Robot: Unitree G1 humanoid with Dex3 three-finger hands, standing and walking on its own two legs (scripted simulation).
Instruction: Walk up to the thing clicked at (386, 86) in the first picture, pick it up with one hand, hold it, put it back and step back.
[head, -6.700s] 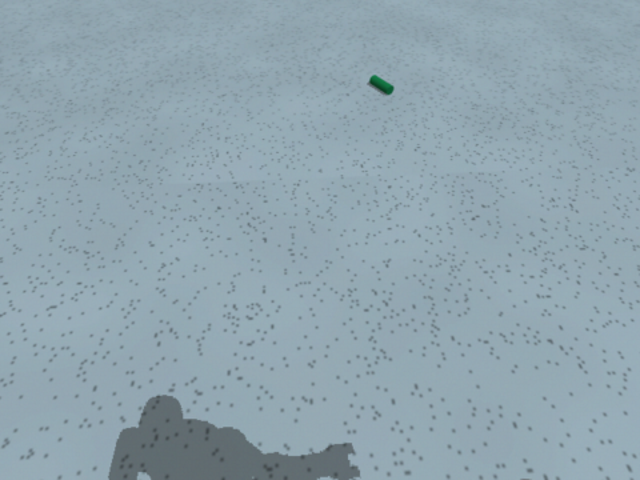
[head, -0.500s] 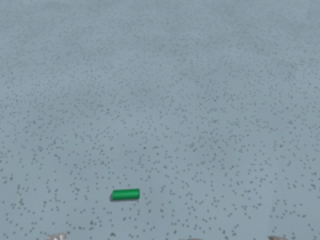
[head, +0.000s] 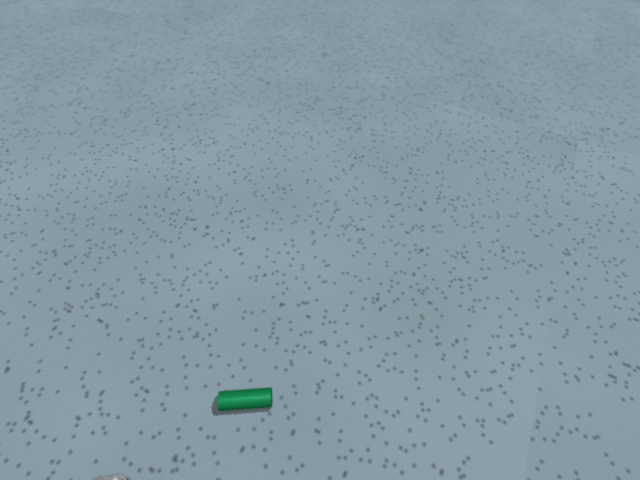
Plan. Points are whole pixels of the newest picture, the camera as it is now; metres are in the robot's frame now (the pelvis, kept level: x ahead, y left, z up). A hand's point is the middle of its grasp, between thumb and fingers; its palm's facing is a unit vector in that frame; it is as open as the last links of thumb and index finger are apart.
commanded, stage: walk up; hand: left
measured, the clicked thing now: (245, 399) +0.44 +0.21 -0.75
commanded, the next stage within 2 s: stand in 0.86 s
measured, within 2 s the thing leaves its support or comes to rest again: neither
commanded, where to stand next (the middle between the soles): +0.06 -0.03 m, yaw +3 degrees
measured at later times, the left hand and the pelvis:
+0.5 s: hand out of the picture +0.10 +0.24 -0.15, palm faces -0.02 -0.95 -0.32, open 7.4 cm; pelvis +0.01 -0.01 +0.00, yaw +0 degrees
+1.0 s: hand out of the picture +0.12 +0.24 -0.15, palm faces -0.04 -0.94 -0.33, open 7.4 cm; pelvis +0.02 +0.00 +0.00, yaw +0 degrees
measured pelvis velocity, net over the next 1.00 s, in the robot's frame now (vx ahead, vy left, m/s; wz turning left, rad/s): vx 0.02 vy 0.00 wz -0.01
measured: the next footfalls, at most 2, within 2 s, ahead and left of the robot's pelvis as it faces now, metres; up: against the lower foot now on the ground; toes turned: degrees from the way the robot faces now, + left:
none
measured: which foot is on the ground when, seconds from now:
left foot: down 0.00-1.00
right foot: down 0.00-1.00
